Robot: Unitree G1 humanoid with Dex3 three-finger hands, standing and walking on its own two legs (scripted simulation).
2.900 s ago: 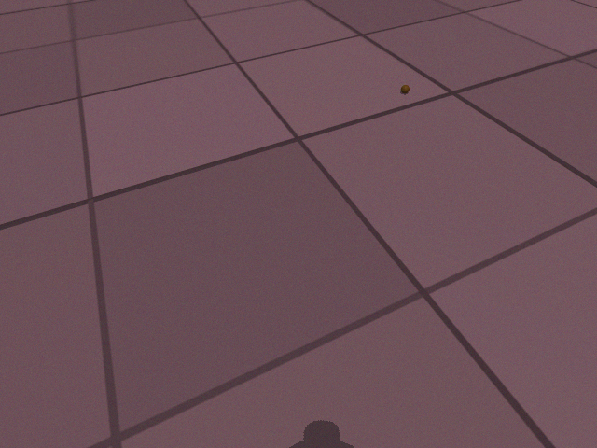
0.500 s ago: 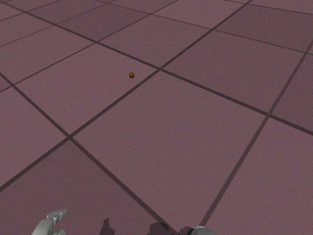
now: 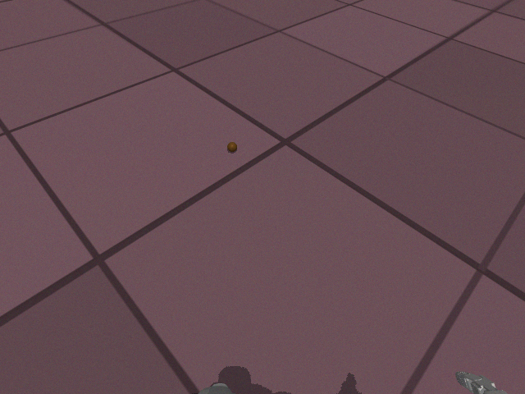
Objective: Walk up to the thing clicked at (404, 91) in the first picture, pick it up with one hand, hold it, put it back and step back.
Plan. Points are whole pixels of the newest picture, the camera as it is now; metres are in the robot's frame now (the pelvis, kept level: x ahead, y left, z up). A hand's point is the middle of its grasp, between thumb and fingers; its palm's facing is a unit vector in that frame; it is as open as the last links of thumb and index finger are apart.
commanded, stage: walk up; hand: left
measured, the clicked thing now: (232, 146) +1.47 +0.26 -0.72
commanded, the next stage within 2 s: none
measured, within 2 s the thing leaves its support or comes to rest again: neither
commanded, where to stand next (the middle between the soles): +1.06 +0.01 m, yaw +0 degrees
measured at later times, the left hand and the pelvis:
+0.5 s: hand (173, 252) +0.40 +0.23 -0.11, palm faces -0.08 -0.92 -0.38, open 7.4 cm; pelvis +0.25 -0.03 +0.00, yaw -1 degrees
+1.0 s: hand (160, 235) +0.46 +0.28 -0.14, palm faces +0.06 -0.93 -0.36, open 7.4 cm; pelvis +0.46 +0.00 +0.01, yaw +3 degrees
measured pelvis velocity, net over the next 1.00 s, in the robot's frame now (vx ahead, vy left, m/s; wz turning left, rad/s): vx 0.46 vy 0.00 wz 0.06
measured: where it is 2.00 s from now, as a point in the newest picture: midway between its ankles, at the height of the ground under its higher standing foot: (271, 244)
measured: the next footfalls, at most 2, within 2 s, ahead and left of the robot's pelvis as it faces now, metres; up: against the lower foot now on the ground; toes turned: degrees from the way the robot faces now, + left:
right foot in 0.46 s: +0.40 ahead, -0.14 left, +0.00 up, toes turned -6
left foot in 0.98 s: +0.61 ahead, +0.12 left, +0.00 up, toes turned +6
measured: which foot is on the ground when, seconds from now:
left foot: down 0.00-0.50, up 0.52-0.96, down 0.98-1.00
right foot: down 0.00-0.00, up 0.02-0.44, down 0.46-1.00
